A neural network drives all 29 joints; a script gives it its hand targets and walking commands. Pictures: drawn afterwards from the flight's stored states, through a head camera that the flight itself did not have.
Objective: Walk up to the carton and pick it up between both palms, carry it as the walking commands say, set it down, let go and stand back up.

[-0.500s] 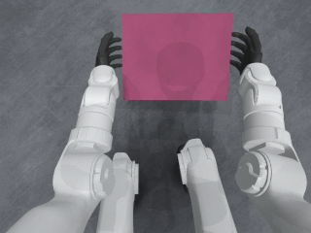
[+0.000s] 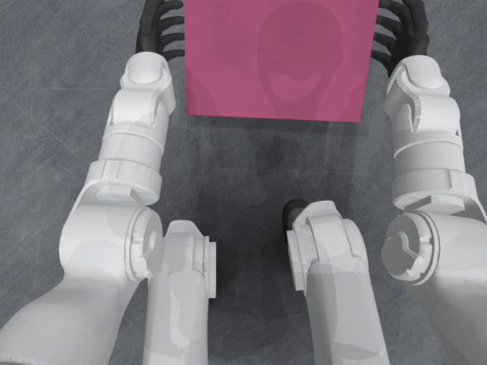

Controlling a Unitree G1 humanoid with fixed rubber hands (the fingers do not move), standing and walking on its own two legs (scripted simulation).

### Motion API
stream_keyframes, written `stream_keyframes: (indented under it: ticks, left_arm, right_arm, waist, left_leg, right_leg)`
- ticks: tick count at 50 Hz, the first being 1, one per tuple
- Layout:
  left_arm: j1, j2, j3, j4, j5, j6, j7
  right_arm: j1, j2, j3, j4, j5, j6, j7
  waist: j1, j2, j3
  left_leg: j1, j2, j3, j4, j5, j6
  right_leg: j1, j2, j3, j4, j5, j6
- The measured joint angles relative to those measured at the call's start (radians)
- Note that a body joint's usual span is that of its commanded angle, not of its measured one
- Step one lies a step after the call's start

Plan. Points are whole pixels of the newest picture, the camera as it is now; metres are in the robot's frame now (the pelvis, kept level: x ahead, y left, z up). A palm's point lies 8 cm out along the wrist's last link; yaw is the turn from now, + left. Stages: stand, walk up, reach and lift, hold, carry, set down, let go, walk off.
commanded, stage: set down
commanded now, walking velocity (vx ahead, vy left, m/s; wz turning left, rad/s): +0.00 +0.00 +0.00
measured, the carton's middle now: (272, 53) +0.55 -0.12 -0.25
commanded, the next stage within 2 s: none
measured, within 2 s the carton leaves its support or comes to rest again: rests again in 1.64 s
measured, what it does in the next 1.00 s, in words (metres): stands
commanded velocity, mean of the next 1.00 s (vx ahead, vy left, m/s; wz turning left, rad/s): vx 0.00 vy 0.00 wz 0.00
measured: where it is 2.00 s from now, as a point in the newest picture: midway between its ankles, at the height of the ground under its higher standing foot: (249, 273)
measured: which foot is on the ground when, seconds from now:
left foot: down 0.00-1.00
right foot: down 0.00-1.00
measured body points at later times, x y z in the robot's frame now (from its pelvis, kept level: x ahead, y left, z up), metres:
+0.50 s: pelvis +0.02 +0.02 -0.02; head +0.38 -0.01 +0.25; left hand +0.57 +0.06 -0.21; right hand +0.50 -0.27 -0.18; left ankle +0.09 +0.13 -0.37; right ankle +0.12 -0.14 -0.37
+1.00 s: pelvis +0.00 +0.01 -0.02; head +0.36 -0.03 +0.24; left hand +0.56 +0.06 -0.21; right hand +0.50 -0.28 -0.19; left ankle +0.09 +0.13 -0.37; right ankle +0.12 -0.14 -0.37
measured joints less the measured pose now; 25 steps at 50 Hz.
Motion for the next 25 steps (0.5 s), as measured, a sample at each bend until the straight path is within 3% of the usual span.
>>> stream_keyframes:
  ticks: [6, 15, 25]
  left_arm:
    - [-0.047, 0.033, -0.034, 0.057, -0.002, -0.005, -0.006]
    - [-0.092, 0.038, -0.049, 0.116, 0.014, -0.018, -0.005]
    - [-0.058, 0.047, -0.145, 0.101, -0.082, -0.038, 0.037]
  right_arm:
    - [-0.034, -0.011, -0.004, 0.050, 0.015, -0.010, 0.002]
    - [-0.085, -0.041, -0.038, 0.119, 0.009, -0.028, 0.037]
    - [-0.040, -0.060, -0.007, 0.114, 0.084, -0.070, 0.060]
  waist:
    - [-0.011, -0.004, 0.033]
    - [-0.021, 0.001, 0.090]
    - [-0.023, 0.015, 0.074]
  left_leg:
    - [-0.010, -0.015, -0.017, 0.046, -0.008, -0.004]
    - [-0.015, -0.025, -0.011, 0.080, -0.023, 0.023]
    - [-0.023, -0.029, 0.014, 0.106, -0.056, 0.044]
  right_leg:
    - [0.002, -0.012, -0.018, 0.034, -0.012, -0.001]
    - [0.021, -0.022, -0.014, 0.050, -0.038, 0.025]
    - [0.015, -0.028, 0.009, 0.083, -0.079, 0.038]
